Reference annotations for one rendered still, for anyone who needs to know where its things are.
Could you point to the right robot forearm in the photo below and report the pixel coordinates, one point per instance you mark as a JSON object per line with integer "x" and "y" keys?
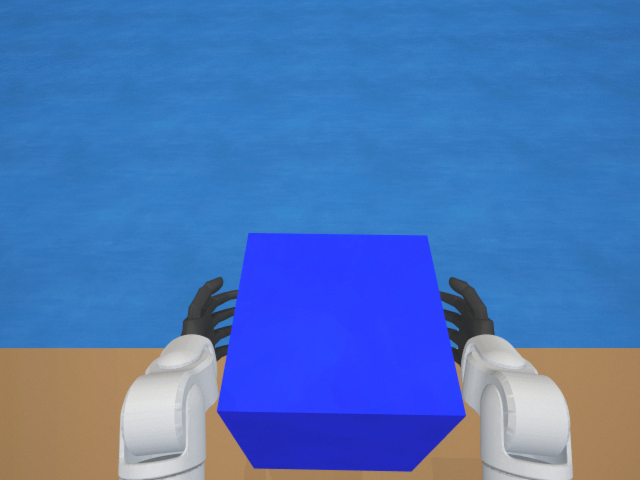
{"x": 524, "y": 417}

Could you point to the left robot hand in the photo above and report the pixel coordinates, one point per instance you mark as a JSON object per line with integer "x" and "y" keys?
{"x": 201, "y": 320}

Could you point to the left robot forearm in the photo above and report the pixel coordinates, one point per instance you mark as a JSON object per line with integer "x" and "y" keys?
{"x": 162, "y": 421}

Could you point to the right robot hand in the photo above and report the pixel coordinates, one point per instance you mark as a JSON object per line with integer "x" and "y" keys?
{"x": 474, "y": 320}

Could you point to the carton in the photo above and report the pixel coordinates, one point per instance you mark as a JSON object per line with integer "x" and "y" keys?
{"x": 339, "y": 356}

